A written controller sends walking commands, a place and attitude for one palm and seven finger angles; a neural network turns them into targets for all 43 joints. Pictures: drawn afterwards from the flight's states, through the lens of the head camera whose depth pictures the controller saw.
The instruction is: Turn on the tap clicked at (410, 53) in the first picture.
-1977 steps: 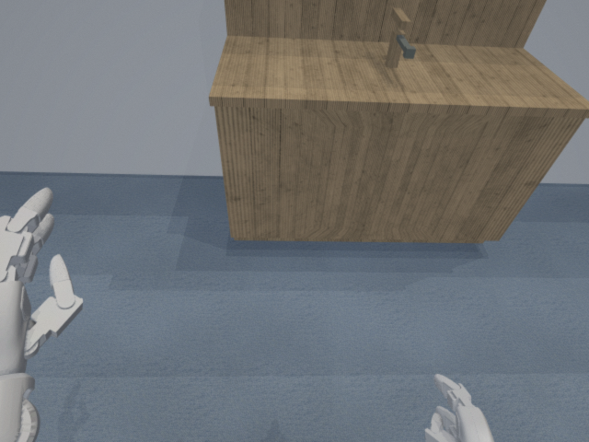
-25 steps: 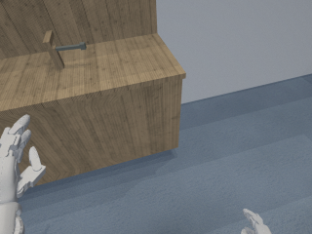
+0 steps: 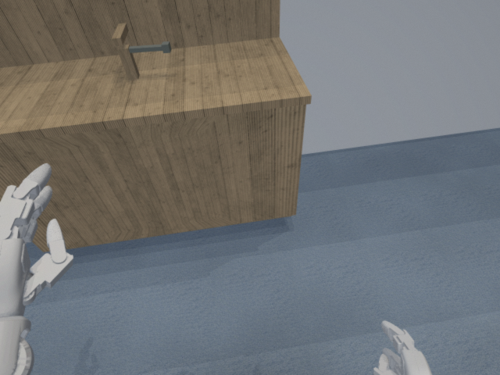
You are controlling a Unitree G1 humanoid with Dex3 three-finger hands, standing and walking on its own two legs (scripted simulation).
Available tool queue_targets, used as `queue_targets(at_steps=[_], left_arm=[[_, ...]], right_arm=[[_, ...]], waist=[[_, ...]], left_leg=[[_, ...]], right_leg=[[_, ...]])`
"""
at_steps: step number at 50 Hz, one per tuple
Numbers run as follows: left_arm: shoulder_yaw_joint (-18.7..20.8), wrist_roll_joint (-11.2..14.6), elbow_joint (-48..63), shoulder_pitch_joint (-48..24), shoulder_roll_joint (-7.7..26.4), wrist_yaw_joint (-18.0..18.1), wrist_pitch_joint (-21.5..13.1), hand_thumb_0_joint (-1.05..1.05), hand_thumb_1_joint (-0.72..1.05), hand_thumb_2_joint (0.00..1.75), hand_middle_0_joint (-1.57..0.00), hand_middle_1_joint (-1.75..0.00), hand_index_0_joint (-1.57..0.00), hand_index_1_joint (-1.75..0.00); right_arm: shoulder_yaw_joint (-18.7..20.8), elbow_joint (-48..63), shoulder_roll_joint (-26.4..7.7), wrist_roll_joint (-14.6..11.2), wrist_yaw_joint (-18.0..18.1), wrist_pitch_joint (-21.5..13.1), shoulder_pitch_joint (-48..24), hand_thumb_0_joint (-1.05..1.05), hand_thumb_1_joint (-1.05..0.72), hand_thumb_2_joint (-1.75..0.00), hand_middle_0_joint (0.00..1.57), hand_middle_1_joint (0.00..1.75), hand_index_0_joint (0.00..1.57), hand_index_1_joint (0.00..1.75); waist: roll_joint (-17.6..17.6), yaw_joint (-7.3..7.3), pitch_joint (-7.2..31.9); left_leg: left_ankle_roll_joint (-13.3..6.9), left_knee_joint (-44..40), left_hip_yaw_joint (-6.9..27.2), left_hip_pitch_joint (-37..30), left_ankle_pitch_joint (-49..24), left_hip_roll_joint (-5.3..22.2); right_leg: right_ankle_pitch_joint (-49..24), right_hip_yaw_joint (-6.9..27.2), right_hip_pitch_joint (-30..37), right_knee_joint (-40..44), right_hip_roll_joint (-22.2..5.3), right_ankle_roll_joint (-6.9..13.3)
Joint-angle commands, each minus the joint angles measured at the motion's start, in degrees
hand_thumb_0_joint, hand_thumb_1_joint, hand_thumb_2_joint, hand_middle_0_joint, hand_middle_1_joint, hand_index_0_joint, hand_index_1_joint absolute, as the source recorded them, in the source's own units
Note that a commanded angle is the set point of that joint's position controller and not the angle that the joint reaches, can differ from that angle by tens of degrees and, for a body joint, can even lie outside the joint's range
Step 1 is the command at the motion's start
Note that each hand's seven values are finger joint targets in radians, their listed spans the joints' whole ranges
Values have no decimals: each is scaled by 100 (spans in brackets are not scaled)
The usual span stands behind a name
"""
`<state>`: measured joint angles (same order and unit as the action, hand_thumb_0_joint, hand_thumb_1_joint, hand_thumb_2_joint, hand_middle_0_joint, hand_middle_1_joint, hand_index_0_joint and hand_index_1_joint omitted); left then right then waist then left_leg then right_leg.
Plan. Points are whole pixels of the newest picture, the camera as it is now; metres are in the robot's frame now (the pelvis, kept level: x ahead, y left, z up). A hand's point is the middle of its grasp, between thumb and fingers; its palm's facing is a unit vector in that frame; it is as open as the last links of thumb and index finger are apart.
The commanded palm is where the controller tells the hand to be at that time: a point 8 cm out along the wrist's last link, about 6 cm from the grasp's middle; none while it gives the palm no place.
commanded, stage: stop stepping back and stand still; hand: left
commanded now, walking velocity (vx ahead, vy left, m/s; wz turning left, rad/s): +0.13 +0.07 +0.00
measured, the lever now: (166, 47) +1.09 +0.35 +0.06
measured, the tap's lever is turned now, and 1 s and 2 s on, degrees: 83 83 83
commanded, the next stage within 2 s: stand and check the lever's angle in 1.76 s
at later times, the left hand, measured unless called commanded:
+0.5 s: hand (92, 259) +0.22 +0.20 +0.17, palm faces +0.36 -0.83 -0.42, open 7.4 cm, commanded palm +0.15 +0.25 +0.17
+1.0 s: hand (96, 234) +0.26 +0.21 +0.15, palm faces +0.36 -0.82 -0.44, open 7.4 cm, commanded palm +0.20 +0.26 +0.17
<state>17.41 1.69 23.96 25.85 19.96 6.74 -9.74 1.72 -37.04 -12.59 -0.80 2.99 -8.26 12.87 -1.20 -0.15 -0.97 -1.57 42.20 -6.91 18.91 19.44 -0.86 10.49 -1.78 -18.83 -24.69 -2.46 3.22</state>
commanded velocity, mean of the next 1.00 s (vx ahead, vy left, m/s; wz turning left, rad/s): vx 0.04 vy -0.01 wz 0.00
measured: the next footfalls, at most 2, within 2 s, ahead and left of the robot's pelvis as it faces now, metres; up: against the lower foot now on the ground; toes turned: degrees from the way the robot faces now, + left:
left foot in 0.08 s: +0.06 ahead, +0.11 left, +0.00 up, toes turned +3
right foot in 0.30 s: +0.08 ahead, -0.12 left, +0.00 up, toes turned -3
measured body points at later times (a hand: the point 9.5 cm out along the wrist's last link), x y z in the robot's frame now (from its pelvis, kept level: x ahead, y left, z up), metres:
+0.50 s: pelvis -0.01 -0.03 -0.02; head +0.02 -0.04 +0.43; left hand +0.19 +0.24 +0.19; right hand +0.14 -0.27 -0.12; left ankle +0.01 +0.10 -0.73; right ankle +0.04 -0.12 -0.75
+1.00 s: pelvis +0.04 -0.02 -0.01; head +0.07 -0.03 +0.44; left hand +0.24 +0.26 +0.18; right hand +0.23 -0.26 -0.09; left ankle +0.02 +0.11 -0.75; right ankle +0.04 -0.12 -0.75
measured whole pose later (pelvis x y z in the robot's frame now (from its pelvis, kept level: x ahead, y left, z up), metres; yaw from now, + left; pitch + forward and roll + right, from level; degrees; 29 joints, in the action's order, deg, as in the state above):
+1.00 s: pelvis +0.04 -0.02 -0.01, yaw -1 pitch -1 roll +0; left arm 20.5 2.8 30.1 27.9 21.5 8.8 -7.7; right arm 0.6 -33.2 -11.6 -1.2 3.8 -5.5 7.6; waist 1.1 -0.3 -4.9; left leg 1.1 28.0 -2.9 11.0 16.2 2.7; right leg 14.2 -2.8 -12.2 -27.1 1.6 2.1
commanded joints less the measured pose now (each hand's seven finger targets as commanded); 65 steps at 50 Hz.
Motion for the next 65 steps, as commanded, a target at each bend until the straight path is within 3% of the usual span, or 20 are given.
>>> queue_targets(at_steps=[1,3,4,5,7,11,13,14,15,16,18,21,24,26,27,28,31,36,48,65], left_arm=[[998,106,1071,-163,1033,329,-393,0,90,90,-20,-30,-20,-30],[843,101,696,75,708,332,-385,0,90,90,-20,-30,-20,-30],[1025,38,821,-312,976,365,-374,0,90,90,-20,-30,-20,-30],[1381,-4,912,-428,1313,343,-420,0,90,90,-20,-30,-20,-30],[1164,78,576,34,1023,277,-348,0,90,90,-20,-30,-20,-30],[711,39,1048,-368,792,225,-249,0,90,90,-20,-30,-20,-30],[626,-34,1559,-1035,940,282,-213,0,90,90,-20,-30,-20,-30],[693,-69,1423,-1080,1032,311,-182,0,90,90,-20,-30,-20,-30],[755,-84,1440,-1227,1237,316,-144,0,90,90,-20,-30,-20,-30],[889,-21,1663,-1533,1426,305,-119,0,90,90,-20,-30,-20,-30],[937,-58,1948,-1716,1423,264,-229,0,90,90,-20,-30,-20,-30],[1264,41,1988,-609,1421,339,-254,0,90,90,-20,-30,-20,-30],[1216,151,1765,164,1098,376,-270,0,90,90,-20,-30,-20,-30],[1221,172,1788,217,1007,395,-340,0,90,90,-20,-30,-20,-30],[1178,124,1718,162,986,417,-329,0,90,90,-20,-30,-20,-30],[1135,117,1472,248,952,423,-268,0,90,90,-20,-30,-20,-30],[1092,14,1215,32,948,350,-212,0,90,90,-20,-30,-20,-30],[759,75,1579,-384,930,302,-163,0,90,90,-20,-30,-20,-30],[1007,151,1682,221,978,348,-110,0,90,90,-20,-30,-20,-30],[773,105,1717,-279,959,352,-72,0,90,90,-20,-30,-20,-30]], right_arm=[[156,982,-510,35,46,-329,-387,0,-90,-90,20,30,20,30],[177,1097,-684,-24,8,-302,-355,0,-90,-90,20,30,20,30],[179,1101,-658,-38,2,-294,-424,0,-90,-90,20,30,20,30],[285,1084,-705,-24,-16,-322,-568,0,-90,-90,20,30,20,30],[225,964,-644,-65,-31,-245,-453,0,-90,-90,20,30,20,30],[65,1005,-608,-59,52,-237,-674,0,-90,-90,20,30,20,30],[27,1020,-641,-2,130,-247,-708,0,-90,-90,20,30,20,30],[86,953,-692,47,158,-250,-730,0,-90,-90,20,30,20,30],[162,946,-626,23,154,-231,-755,0,-90,-90,20,30,20,30],[194,1000,-670,-16,149,-285,-910,0,-90,-90,20,30,20,30],[232,790,-641,8,54,-298,-707,0,-90,-90,20,30,20,30],[163,896,-477,-14,9,-148,-670,0,-90,-90,20,30,20,30],[109,981,-436,26,66,-39,-714,0,-90,-90,20,30,20,30],[145,1088,-670,40,99,-50,-756,0,-90,-90,20,30,20,30],[114,1129,-657,-13,95,-44,-712,0,-90,-90,20,30,20,30],[124,1194,-627,-72,110,-46,-718,0,-90,-90,20,30,20,30],[80,1053,-594,-57,119,-91,-697,0,-90,-90,20,30,20,30],[170,1045,-592,-46,37,-173,-615,0,-90,-90,20,30,20,30],[115,1248,-544,-53,98,33,-815,0,-90,-90,20,30,20,30],[44,1254,-591,22,158,50,-889,0,-90,-90,20,30,20,30]], waist=[[-163,-84,718],[1756,-113,325],[1488,-208,41],[738,-54,330],[695,-126,-195],[1364,-27,-461],[737,5,-131],[63,65,-27],[-1554,53,129],[-1819,99,62],[-390,-72,500],[-482,6,595],[-37,-63,629],[1400,10,334],[1471,5,218],[1121,24,207],[851,14,-85],[-313,-61,722],[297,8,1035],[675,66,700]], left_leg=[[-238,-2087,-157,-1106,994,-30],[-851,-3243,2152,-1595,2311,1584],[-1252,-3457,2739,-1267,1996,2220],[-1215,-3057,2218,-1128,684,2097],[-1121,-3217,2191,-632,1394,1961],[-712,-3014,1135,440,1696,1528],[-480,-2039,851,484,1679,1192],[-327,-849,487,785,1386,830],[-116,850,137,1391,1324,263],[24,1964,476,1659,1146,117],[138,2141,833,1026,655,389],[107,459,542,-81,464,458],[102,-1221,208,-1054,-57,198],[-333,-2421,1849,-821,709,1179],[-544,-2827,2435,-431,942,1609],[-570,-2860,2488,-202,574,1667],[-263,-2292,1355,211,256,1096],[172,-866,541,-328,-782,329],[103,-1510,699,-1175,-2743,695],[100,-2063,779,-851,-1542,640]], right_leg=[[2587,1214,367,737,-794,-12],[1726,-152,-1005,-1930,288,-419],[1729,-51,-1588,-3216,245,-445],[1530,223,-1532,-3735,144,-388],[1224,273,-1838,-3602,-113,-343],[1224,-169,-146,-1688,-79,-349],[1145,-441,868,-517,237,-363],[1249,160,1255,12,9,-180],[1777,2269,1320,843,-1141,321],[1521,3420,1067,1452,-1880,673],[1564,2832,777,1184,-1648,677],[665,1461,423,745,-1345,624],[1367,716,165,297,-716,200],[1307,355,-184,-732,-14,-178],[1205,40,-49,-1158,239,-343],[1155,51,175,-1360,276,-402],[427,95,743,-268,175,-378],[-1576,1416,1250,403,-801,31],[-2232,439,1446,-52,-230,-237],[-1041,414,1205,307,-75,-270]])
